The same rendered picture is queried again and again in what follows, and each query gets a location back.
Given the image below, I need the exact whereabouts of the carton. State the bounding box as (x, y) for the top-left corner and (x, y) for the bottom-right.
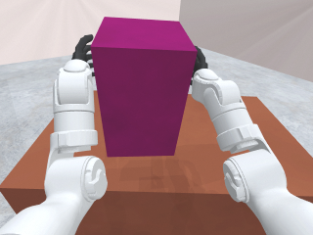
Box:
(90, 17), (198, 158)

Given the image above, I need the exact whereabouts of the right robot forearm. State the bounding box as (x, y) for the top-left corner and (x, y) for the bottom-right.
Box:
(191, 69), (288, 186)

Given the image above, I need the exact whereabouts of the pedestal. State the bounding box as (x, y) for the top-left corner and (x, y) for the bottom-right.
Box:
(0, 90), (313, 235)

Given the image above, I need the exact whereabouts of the right robot hand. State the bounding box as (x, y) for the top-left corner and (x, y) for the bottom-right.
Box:
(190, 46), (208, 85)

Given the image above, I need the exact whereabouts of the robot left upper arm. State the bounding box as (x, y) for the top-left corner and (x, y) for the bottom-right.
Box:
(0, 156), (108, 235)

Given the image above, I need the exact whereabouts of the robot right upper arm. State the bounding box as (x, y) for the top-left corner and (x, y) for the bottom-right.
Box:
(223, 149), (313, 235)

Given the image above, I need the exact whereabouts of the left robot forearm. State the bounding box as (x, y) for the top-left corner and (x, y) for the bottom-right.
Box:
(44, 59), (98, 194)

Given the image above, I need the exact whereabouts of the left robot hand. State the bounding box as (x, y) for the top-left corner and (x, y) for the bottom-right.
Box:
(71, 34), (95, 77)

